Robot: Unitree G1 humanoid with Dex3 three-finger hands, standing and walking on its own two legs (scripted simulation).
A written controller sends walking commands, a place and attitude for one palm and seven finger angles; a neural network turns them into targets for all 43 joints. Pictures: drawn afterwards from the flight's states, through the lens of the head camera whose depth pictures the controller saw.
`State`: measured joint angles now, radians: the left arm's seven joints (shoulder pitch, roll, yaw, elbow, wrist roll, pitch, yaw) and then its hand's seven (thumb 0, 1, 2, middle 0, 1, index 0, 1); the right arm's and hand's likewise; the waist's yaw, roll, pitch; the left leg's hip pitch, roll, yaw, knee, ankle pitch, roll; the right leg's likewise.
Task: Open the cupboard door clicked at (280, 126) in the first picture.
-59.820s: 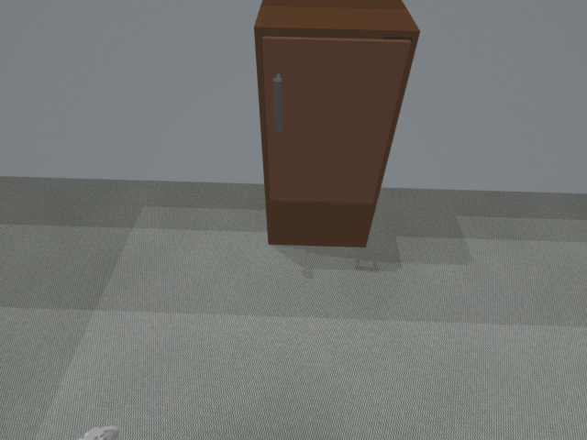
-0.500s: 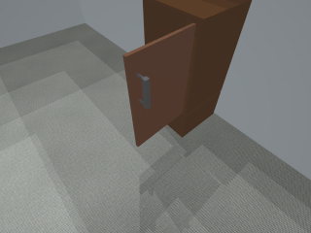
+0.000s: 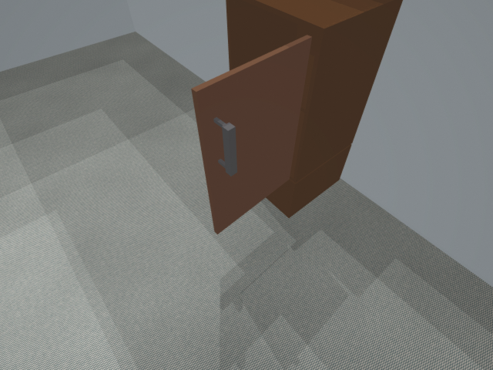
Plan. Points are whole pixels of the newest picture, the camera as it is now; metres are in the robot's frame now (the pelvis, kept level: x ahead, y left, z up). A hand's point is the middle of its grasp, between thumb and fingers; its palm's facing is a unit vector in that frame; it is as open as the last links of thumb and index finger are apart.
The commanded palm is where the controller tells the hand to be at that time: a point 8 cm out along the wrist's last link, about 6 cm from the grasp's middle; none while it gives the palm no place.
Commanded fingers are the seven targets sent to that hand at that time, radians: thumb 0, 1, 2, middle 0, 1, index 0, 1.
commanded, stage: look to check the result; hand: left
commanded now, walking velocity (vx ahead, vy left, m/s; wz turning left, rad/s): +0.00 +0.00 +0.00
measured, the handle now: (224, 147) +0.64 +0.09 -0.05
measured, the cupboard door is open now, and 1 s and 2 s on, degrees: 93 93 93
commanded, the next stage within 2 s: stand and wait in 0.10 s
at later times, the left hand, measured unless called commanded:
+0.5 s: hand out of the picture +0.01 +0.16 -0.17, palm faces +0.05 -0.98 -0.18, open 7.4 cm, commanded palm none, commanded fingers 0.00 0.90 0.90 -0.20 -0.30 -0.20 -0.30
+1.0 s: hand out of the picture +0.01 +0.16 -0.17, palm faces +0.05 -0.98 -0.18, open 7.4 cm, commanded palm none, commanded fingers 0.00 0.90 0.90 -0.20 -0.30 -0.20 -0.30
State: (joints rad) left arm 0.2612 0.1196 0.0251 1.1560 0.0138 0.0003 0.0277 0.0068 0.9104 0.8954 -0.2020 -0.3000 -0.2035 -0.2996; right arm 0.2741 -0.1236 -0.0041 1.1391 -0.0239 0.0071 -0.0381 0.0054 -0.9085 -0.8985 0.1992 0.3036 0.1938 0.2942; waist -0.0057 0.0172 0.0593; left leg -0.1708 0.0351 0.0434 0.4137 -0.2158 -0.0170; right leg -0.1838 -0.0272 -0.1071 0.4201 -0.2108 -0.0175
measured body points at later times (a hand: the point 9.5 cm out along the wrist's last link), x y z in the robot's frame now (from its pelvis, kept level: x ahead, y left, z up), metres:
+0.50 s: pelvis +0.01 +0.00 +0.00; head +0.03 -0.01 +0.45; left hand +0.01 +0.21 -0.16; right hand +0.00 -0.21 -0.17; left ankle +0.00 +0.13 -0.74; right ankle +0.01 -0.11 -0.74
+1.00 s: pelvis +0.02 +0.00 +0.00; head +0.03 -0.01 +0.45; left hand +0.01 +0.21 -0.16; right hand +0.01 -0.21 -0.16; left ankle +0.00 +0.13 -0.74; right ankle +0.01 -0.11 -0.74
